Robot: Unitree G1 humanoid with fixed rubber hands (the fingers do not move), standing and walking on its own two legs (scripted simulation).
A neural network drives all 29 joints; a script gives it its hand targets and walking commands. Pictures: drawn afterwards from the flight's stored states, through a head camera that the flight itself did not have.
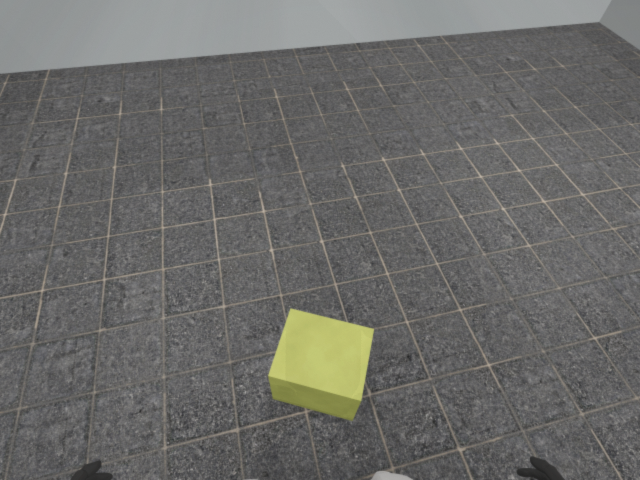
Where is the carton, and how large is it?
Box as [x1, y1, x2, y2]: [268, 308, 373, 420]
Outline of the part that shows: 290,308 268,375 273,398 352,420 361,399 373,329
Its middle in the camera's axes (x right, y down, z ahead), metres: +0.01 +0.36 +1.12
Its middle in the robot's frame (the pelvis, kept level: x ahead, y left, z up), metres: +0.49 -0.02 -0.64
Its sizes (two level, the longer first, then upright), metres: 0.242 0.198 0.210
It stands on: the floor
